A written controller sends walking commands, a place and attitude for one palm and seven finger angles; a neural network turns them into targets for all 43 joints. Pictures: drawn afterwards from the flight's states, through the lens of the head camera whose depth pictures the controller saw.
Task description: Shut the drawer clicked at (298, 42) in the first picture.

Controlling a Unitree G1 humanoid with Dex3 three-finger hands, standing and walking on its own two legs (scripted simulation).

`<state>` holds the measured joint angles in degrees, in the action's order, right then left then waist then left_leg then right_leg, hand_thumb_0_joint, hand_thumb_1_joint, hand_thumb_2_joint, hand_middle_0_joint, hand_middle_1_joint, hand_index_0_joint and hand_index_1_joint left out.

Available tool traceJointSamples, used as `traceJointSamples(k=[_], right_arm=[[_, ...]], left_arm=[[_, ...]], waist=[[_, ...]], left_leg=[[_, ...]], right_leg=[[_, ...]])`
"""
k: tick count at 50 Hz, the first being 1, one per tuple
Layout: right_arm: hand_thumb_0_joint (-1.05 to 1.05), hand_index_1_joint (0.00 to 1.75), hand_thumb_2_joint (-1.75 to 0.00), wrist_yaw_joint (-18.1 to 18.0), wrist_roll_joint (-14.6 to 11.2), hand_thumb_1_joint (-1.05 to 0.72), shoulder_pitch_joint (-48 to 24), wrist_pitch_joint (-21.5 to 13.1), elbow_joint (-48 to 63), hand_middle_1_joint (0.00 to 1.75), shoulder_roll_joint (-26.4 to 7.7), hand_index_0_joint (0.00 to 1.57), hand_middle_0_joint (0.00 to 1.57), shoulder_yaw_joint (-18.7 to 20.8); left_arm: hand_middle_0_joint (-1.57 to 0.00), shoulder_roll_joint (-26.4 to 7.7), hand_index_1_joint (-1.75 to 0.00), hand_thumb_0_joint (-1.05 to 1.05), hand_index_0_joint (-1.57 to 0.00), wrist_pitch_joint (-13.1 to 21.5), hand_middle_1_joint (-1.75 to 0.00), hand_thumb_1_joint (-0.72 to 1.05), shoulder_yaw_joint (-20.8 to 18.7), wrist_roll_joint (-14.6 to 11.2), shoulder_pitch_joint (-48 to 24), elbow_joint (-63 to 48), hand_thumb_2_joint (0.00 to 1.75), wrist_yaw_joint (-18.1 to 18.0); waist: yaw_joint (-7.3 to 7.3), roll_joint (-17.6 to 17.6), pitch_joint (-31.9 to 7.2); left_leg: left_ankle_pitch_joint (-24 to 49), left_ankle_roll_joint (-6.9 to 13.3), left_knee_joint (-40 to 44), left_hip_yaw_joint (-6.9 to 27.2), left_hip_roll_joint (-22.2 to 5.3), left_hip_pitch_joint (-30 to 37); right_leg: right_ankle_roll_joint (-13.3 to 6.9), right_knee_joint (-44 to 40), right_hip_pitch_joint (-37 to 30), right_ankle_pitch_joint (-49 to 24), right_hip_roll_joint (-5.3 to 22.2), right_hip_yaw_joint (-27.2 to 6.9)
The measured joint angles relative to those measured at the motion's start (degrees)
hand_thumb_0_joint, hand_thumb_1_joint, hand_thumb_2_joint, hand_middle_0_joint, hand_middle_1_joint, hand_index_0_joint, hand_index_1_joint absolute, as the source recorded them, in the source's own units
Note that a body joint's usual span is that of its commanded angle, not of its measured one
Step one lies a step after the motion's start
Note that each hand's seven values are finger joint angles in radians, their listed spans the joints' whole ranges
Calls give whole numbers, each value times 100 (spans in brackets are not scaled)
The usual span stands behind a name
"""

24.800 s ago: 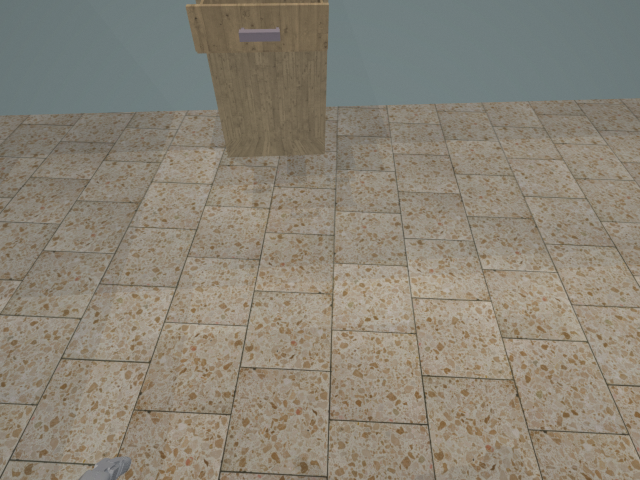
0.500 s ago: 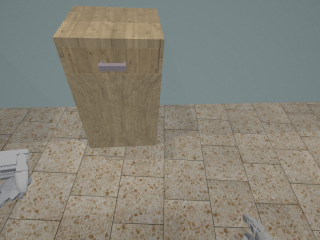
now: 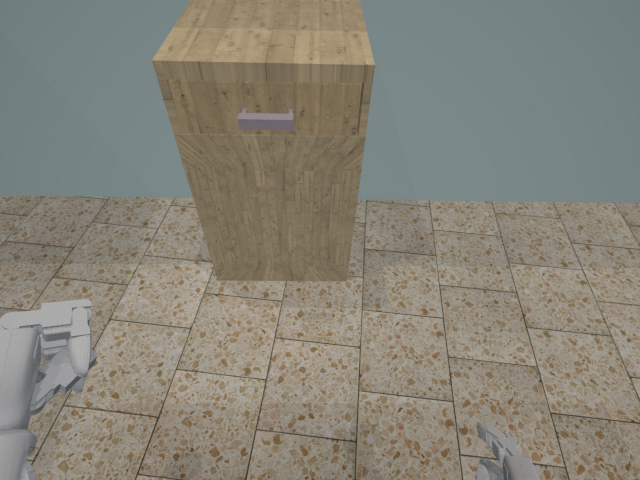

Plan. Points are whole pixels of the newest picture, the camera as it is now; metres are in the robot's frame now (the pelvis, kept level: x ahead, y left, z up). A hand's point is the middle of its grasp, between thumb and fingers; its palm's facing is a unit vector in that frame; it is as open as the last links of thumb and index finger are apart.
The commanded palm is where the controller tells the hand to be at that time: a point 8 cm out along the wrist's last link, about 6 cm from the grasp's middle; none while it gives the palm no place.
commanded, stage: let the arm hang, fingers relaxed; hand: left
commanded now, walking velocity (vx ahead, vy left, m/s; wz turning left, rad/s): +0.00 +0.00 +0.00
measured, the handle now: (267, 116) +0.90 +0.19 -0.03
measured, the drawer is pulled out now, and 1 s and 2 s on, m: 0.00 0.00 0.00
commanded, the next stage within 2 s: look to check the result in 1.06 s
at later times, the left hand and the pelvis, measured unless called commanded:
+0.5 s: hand out of the picture -0.05 +0.18 -0.16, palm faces +0.05 -0.97 -0.23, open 4.9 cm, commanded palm none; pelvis -0.01 -0.01 +0.01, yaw +2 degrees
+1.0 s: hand out of the picture +0.01 +0.17 -0.16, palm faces +0.05 -0.98 -0.20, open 7.4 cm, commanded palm none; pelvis -0.01 -0.01 +0.01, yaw +2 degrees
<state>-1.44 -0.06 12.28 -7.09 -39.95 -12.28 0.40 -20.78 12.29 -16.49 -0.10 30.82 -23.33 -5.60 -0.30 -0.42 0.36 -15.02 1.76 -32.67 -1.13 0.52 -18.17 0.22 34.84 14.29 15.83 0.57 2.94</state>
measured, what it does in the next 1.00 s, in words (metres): stands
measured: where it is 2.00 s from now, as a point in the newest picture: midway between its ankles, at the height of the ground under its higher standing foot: outside the picture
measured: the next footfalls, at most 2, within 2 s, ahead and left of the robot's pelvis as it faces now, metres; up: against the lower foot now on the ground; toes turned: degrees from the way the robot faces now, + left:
none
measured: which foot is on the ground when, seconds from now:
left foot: down 0.00-1.00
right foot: down 0.00-1.00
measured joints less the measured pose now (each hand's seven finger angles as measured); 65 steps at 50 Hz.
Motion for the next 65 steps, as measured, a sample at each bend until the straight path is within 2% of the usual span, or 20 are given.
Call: traceJointSamples(k=[2, 4, 6, 8, 11, 12, 18, 22, 31, 37, 43, 65], right_arm=[[1, 30, -89, 121, 34, -91, -161, 188, -244, 30, -181, 21, 20, 63], [1, 30, -89, 151, 131, -91, -272, 372, -395, 30, -250, 21, 20, 47], [1, 30, -89, 159, 181, -91, -302, 495, -491, 30, -215, 21, 20, 7], [1, 30, -89, 164, 150, -91, -301, 588, -604, 30, -127, 21, 20, -21], [1, 30, -89, 167, 113, -91, -230, 761, -909, 30, -51, 20, 20, 27], [1, 30, -89, 159, 111, -91, -163, 802, -1029, 30, 0, 20, 20, 37], [1, 30, -89, 89, 113, -91, 247, 884, -1806, 30, 170, 20, 20, 19], [1, 30, -89, 51, 82, -91, 404, 870, -2176, 30, 232, 20, 20, 10], [0, 30, -89, 18, 69, -91, 410, 820, -2461, 30, 368, 20, 20, 36], [0, 30, -89, 16, 81, -91, 330, 780, -2464, 30, 431, 20, 20, 57], [1, 30, -89, 3, 95, -92, 275, 749, -2448, 30, 425, 20, 20, 77], [0, 30, -89, 3, 77, -91, 95, 715, -2520, 30, 104, 20, 20, 109]], left_arm=[[-139, 120, -158, 0, -139, -554, -158, 89, 425, 73, -718, 1516, 90, 197], [-136, 329, -156, 0, -136, -1068, -156, 89, 732, 108, -1322, 3141, 90, 274], [-131, 512, -151, 1, -132, -1374, -152, 90, 988, 131, -1666, 4513, 90, 322], [-126, 650, -146, 1, -126, -1478, -146, 90, 1254, 147, -1732, 5525, 90, 386], [-116, 996, -136, 1, -116, -1519, -138, 91, 1617, 187, -1622, 6735, 90, 396], [-113, 981, -132, 2, -113, -1486, -137, 90, 1579, 230, -1584, 6984, 90, 282], [-91, 800, -109, 2, -91, -1402, -115, 90, 1617, 66, -1400, 8057, 90, 428], [-75, 842, -92, 1, -76, -1354, -96, 90, 1642, 37, -1301, 8482, 90, 433], [-41, 1060, -54, 1, -41, -1298, -55, 90, 1670, 29, -1372, 8865, 90, 394], [-27, 1193, -38, 1, -27, -1243, -38, 90, 1660, 40, -1535, 8837, 90, 382], [-22, 1247, -32, 1, -22, -1215, -32, 91, 1642, 59, -1674, 8772, 90, 364], [-20, 966, -29, 1, -20, -1180, -30, 90, 1592, 33, -1809, 8839, 90, 407]], waist=[[21, -83, -45], [117, -84, -47], [179, 27, 22], [186, 217, 111], [269, 153, 235], [259, 163, 262], [75, 143, 407], [21, 63, 459], [65, -43, 404], [87, -45, 279], [107, -20, 206], [113, -19, 337]], left_leg=[[78, 73, -19, 40, 139, -113], [164, 119, 21, 95, 250, -162], [209, 95, 51, 107, 310, -129], [169, 25, -25, 44, 342, -100], [165, -57, 0, 172, 192, -5], [187, -77, 33, 225, 145, 10], [357, -109, 377, 320, 24, 148], [478, -81, 618, 293, 52, 279], [589, -39, 831, 231, 108, 438], [595, -30, 857, 202, 125, 474], [585, -34, 865, 188, 125, 493], [529, -71, 961, 174, 76, 638]], right_leg=[[48, 661, 343, 544, 51, -168], [66, 1127, 575, 1106, 20, -380], [62, 847, 509, 968, 16, -462], [-11, 211, 282, 299, 30, -552], [-99, -3, 90, 234, -123, -431], [-121, -127, 25, 203, -171, -381], [-153, -772, -254, -123, -290, -309], [-127, -980, -363, -232, -254, -338], [-86, -1059, -449, -280, -188, -398], [-75, -1023, -450, -260, -170, -426], [-77, -1006, -454, -242, -169, -440], [-112, -1176, -620, -240, -214, -463]])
